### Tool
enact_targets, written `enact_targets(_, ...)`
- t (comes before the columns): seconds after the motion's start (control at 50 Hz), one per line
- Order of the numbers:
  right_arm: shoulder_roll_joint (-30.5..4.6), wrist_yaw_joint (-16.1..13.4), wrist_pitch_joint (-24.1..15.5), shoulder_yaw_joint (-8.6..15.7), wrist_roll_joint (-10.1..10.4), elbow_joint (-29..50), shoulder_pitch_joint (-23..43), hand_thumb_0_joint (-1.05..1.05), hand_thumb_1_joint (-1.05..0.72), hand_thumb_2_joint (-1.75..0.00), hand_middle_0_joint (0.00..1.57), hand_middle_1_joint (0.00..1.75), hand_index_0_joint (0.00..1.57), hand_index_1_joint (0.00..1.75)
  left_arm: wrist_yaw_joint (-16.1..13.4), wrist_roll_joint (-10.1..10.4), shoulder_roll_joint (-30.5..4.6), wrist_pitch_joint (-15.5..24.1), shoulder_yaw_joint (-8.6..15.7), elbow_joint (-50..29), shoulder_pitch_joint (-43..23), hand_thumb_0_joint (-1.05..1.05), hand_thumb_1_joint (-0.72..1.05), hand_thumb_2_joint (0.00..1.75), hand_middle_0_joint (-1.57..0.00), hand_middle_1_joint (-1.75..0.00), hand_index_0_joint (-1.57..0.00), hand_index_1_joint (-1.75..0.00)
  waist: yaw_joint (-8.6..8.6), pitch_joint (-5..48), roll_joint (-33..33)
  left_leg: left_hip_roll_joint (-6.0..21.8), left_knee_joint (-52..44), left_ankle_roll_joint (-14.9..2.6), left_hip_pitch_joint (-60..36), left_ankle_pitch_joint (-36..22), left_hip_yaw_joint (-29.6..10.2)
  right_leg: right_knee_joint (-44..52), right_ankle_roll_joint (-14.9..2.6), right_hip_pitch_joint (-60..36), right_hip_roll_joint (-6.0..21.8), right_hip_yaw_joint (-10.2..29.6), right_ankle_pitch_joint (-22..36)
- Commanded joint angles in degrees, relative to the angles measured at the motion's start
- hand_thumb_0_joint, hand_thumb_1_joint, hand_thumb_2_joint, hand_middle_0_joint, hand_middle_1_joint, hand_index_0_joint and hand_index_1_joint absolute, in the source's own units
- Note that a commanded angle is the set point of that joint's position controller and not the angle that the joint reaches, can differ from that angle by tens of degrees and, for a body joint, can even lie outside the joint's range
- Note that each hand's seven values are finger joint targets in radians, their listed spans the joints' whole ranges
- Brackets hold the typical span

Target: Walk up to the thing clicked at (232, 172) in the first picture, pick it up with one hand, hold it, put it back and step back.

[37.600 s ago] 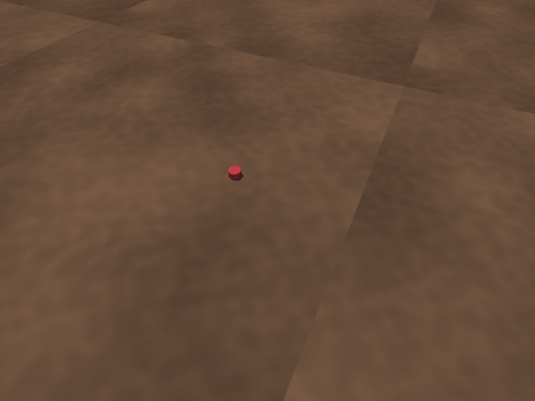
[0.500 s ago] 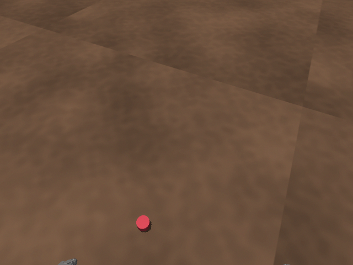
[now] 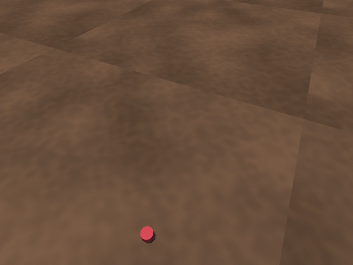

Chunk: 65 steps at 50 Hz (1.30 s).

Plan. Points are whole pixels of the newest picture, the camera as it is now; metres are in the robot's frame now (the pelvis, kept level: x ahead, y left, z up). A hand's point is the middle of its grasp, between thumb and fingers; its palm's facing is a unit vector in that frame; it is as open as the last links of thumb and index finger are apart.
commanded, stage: stand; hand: left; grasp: from above
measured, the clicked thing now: (147, 234) +0.46 +0.19 -0.76
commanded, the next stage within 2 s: step back in 1.68 s
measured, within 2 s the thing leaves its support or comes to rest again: neither
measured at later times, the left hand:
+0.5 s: hand out of the picture +0.06 +0.23 -0.16, palm faces +0.02 -0.95 -0.33, open 7.4 cm
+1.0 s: hand out of the picture +0.09 +0.23 -0.15, palm faces +0.01 -0.94 -0.34, open 7.4 cm
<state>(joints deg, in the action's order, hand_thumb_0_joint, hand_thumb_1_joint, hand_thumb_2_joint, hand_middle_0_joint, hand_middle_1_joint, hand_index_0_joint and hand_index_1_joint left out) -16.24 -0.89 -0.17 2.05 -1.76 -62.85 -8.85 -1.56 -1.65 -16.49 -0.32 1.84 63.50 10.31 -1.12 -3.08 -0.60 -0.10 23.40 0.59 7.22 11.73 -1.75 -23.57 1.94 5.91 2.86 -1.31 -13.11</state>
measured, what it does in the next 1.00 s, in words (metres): stands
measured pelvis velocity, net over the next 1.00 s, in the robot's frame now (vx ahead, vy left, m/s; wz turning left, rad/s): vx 0.02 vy -0.01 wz -0.01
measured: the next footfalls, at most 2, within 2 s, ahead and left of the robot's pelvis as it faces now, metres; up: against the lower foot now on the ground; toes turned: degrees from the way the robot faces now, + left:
none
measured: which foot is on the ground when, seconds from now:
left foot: down 0.00-1.00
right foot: down 0.00-1.00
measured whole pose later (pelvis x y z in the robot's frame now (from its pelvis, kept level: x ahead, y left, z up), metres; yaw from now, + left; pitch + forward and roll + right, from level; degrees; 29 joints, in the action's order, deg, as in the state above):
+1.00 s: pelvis +0.02 -0.01 +0.00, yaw +0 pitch -2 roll +0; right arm -18.7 -0.5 -0.6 0.3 -1.2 -65.3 -6.4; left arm -0.6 -0.6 -18.1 0.5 1.6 66.3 5.6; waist -0.2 -3.3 -0.6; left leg 1.4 18.7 1.8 5.5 10.8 -1.7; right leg -19.1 0.9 4.4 1.4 -1.4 -12.2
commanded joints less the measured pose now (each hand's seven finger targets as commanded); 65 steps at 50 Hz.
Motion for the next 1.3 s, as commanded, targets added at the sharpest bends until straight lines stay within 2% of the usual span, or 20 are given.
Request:
enact_targets(0.0,-10.64,-0.63,-1.0,2.13,0.38,2.98,2.23,0.0,-0.9,-0.9,0.2,0.3,0.2,0.3,-0.57,-0.06,-10.96,1.42,2.3,-2.68,-1.81,0.0,0.9,0.9,-0.2,-0.3,-0.2,-0.3,0.29,-0.11,1.55,4.97,-6.0,-1.82,1.88,-1.66,-4.95,6.86,-2.28,1.22,3.77,4.16,1.45)
enact_targets(0.02,-10.6,-0.67,-1.07,2.07,0.37,2.86,2.18,0.0,-0.9,-0.9,0.2,0.3,0.2,0.3,-0.61,0.05,-10.8,1.51,2.3,-2.58,-2.21,0.0,0.9,0.9,-0.2,-0.3,-0.2,-0.3,0.48,0.57,0.74,5.13,-5.65,-1.91,1.13,-2.63,-4.72,6.88,-2.24,0.88,3.93,4.38,2.66)
enact_targets(0.08,-11.09,-0.51,-0.91,1.96,0.4,2.64,2.64,0.0,-0.9,-0.9,0.2,0.3,0.2,0.3,-0.61,-0.02,-11.42,1.57,2.34,-1.94,-2.44,0.0,0.9,0.9,-0.2,-0.3,-0.2,-0.3,0.39,-0.45,1.1,4.94,-5.95,-1.76,2.18,-0.99,-4.69,7.86,-1.97,1.1,3.79,4.17,0.46)
enact_targets(0.1,-10.93,-0.52,-0.96,1.89,0.43,2.59,2.6,0.0,-0.9,-0.9,0.2,0.3,0.2,0.3,-0.53,-0.02,-11.63,1.56,2.35,-1.85,-2.76,0.0,0.9,0.9,-0.2,-0.3,-0.2,-0.3,0.58,-0.8,1.11,5.21,-6.05,-1.76,1.02,-2.25,-4.69,7.67,-2.21,2.0,3.91,4.4,0.99)
enact_targets(0.2,-11.65,-0.55,-0.72,1.68,0.4,1.94,2.64,0.0,-0.9,-0.9,0.2,0.3,0.2,0.3,-0.32,0.13,-11.91,1.32,2.3,-1.24,-2.92,0.0,0.9,0.9,-0.2,-0.3,-0.2,-0.3,0.42,-0.97,-0.11,5.21,-6.68,-1.63,2.17,1.31,-4.69,8.19,-2.18,2.05,3.5,4.33,-1.45)
enact_targets(0.36,-11.81,-0.62,-1.22,0.96,0.54,1.23,2.14,0.0,-0.9,-0.9,0.2,0.3,0.2,0.3,-0.19,0.52,-12.26,1.66,2.18,-0.87,-3.73,0.0,0.9,0.9,-0.2,-0.3,-0.2,-0.3,0.59,1.5,0.35,6.01,-6.18,-1.5,-0.28,-7.25,-4.32,7.42,-2.49,-0.13,4.17,4.59,6.65)
enact_targets(0.4,-12.3,-0.64,-1.13,0.99,0.58,1.03,2.6,0.0,-0.9,-0.9,0.2,0.3,0.2,0.3,-0.16,0.58,-12.11,1.57,2.08,-0.6,-3.93,0.0,0.9,0.9,-0.2,-0.3,-0.2,-0.3,0.47,0.57,0.34,5.91,-6.35,-1.52,0.73,-5.39,-4.26,7.84,-2.39,0.03,3.76,4.31,4.39)
enact_targets(0.46,-12.25,-0.63,-1.05,0.81,0.61,0.95,2.19,0.0,-0.9,-0.9,0.2,0.3,0.2,0.3,-0.07,0.59,-12.5,1.45,2.23,-0.56,-4.35,0.0,0.9,0.9,-0.2,-0.3,-0.2,-0.3,0.78,0.78,-0.12,5.94,-6.56,-1.52,1.16,-4.37,-3.99,8.01,-2.51,-0.31,3.88,4.52,4.42)
enact_targets(0.52,-12.3,-0.67,-1.37,0.67,0.75,0.97,2.35,0.0,-0.9,-0.9,0.2,0.3,0.2,0.3,-0.09,0.67,-12.57,1.66,2.24,-0.72,-4.34,0.0,0.9,0.9,-0.2,-0.3,-0.2,-0.3,0.62,2.73,0.28,6.46,-6.13,-1.45,-1.09,-10.88,-3.99,6.95,-2.59,-1.29,4.26,4.4,10.21)
enact_targets(0.6,-12.96,-0.73,-1.26,0.62,0.79,0.58,2.8,0.0,-0.9,-0.9,0.2,0.3,0.2,0.3,0.07,0.77,-12.3,1.52,2.0,-0.32,-4.43,0.0,0.9,0.9,-0.2,-0.3,-0.2,-0.3,0.55,1.24,0.06,6.4,-6.71,-1.35,-0.31,-8.47,-4.0,7.72,-2.36,-0.41,3.94,4.22,7.51)
enact_targets(0.74,-13.21,-0.59,-1.26,0.58,0.75,0.89,3.59,0.0,-0.9,-0.9,0.2,0.3,0.2,0.3,0.12,0.73,-12.78,1.67,2.12,-0.54,-5.91,0.0,0.9,0.9,-0.2,-0.3,-0.2,-0.3,0.95,2.69,0.48,6.56,-6.7,-1.49,-0.31,-8.65,-3.71,7.84,-2.38,-1.46,4.13,4.23,7.89)
enact_targets(0.8,-13.5,-0.61,-1.49,0.52,0.82,0.77,3.67,0.0,-0.9,-0.9,0.2,0.3,0.2,0.3,0.2,0.81,-12.97,1.81,2.11,-0.7,-5.75,0.0,0.9,0.9,-0.2,-0.3,-0.2,-0.3,0.77,4.0,0.11,6.93,-5.98,-1.51,-1.84,-12.99,-3.5,7.22,-2.44,-2.42,4.58,4.35,12.55)
enact_targets(0.84,-13.55,-0.58,-1.57,0.47,0.86,0.76,3.88,0.0,-0.9,-0.9,0.2,0.3,0.2,0.3,0.21,0.9,-12.95,1.85,2.05,-0.78,-5.9,0.0,0.9,0.9,-0.2,-0.3,-0.2,-0.3,0.78,4.35,0.05,7.01,-5.99,-1.49,-2.69,-14.23,-3.47,7.22,-2.36,-1.91,4.43,4.13,13.23)
enact_targets(0.98,-13.91,-0.62,-1.45,0.44,0.82,0.53,3.97,0.0,-0.9,-0.9,0.2,0.3,0.2,0.3,0.32,0.92,-13.22,1.68,2.08,-0.62,-6.27,0.0,0.9,0.9,-0.2,-0.3,-0.2,-0.3,0.91,4.05,0.14,6.91,-6.58,-1.32,-2.02,-12.37,-3.22,7.31,-2.43,-1.94,4.38,4.09,11.64)
enact_targets(1.0,-13.71,-0.56,-1.49,0.46,0.86,0.8,4.63,0.0,-0.9,-0.9,0.2,0.3,0.2,0.3,0.24,0.83,-13.21,1.75,2.01,-0.75,-6.33,0.0,0.9,0.9,-0.2,-0.3,-0.2,-0.3,0.79,3.97,0.19,7.25,-6.36,-1.41,-2.65,-14.9,-3.48,6.9,-2.55,-1.96,4.41,3.68,13.46)
enact_targets(1.06,-13.97,-0.59,-1.52,0.53,0.87,0.74,4.3,0.0,-0.9,-0.9,0.2,0.3,0.2,0.3,0.22,1.04,-13.33,1.92,2.03,-0.91,-6.55,0.0,0.9,0.9,-0.2,-0.3,-0.2,-0.3,0.94,5.31,0.48,7.29,-5.53,-1.45,-3.34,-16.95,-2.97,6.5,-2.59,-2.89,4.75,3.97,16.35)
enact_targets(1.1,-13.83,-0.57,-1.49,0.51,0.84,0.71,4.51,0.0,-0.9,-0.9,0.2,0.3,0.2,0.3,0.26,1.01,-13.73,1.82,2.06,-0.97,-6.54,0.0,0.9,0.9,-0.2,-0.3,-0.2,-0.3,0.95,4.55,0.38,7.13,-6.15,-1.22,-2.73,-15.41,-3.05,6.79,-2.61,-2.44,4.49,3.66,14.43)
enact_targets(1.18,-13.97,-0.46,-1.48,0.43,0.96,0.87,4.94,0.0,-0.9,-0.9,0.2,0.3,0.2,0.3,0.3,0.94,-13.62,1.81,1.94,-0.98,-6.46,0.0,0.9,0.9,-0.2,-0.3,-0.2,-0.3,0.82,4.3,0.39,7.23,-6.46,-1.17,-2.87,-15.55,-3.23,6.81,-2.52,-2.33,4.48,3.63,14.71)
enact_targets(1.26,-14.18,-0.34,-1.32,0.38,0.93,0.65,4.55,0.0,-0.9,-0.9,0.2,0.3,0.2,0.3,0.36,1.03,-13.45,1.86,1.89,-0.97,-6.76,0.0,0.9,0.9,-0.2,-0.3,-0.2,-0.3,1.06,3.05,0.43,6.97,-6.87,-1.29,-1.4,-11.74,-3.06,7.83,-2.42,-1.91,4.49,4.05,11.68)
enact_targets(1.28,-14.01,-0.37,-1.37,0.47,0.89,0.66,4.78,0.0,-0.9,-0.9,0.2,0.3,0.2,0.3,0.39,0.98,-13.94,1.87,1.96,-1.0,-6.5,0.0,0.9,0.9,-0.2,-0.3,-0.2,-0.3,1.07,3.59,0.79,7.21,-6.93,-1.2,-2.84,-12.97,-3.24,7.48,-2.66,-1.65,4.53,4.05,12.25)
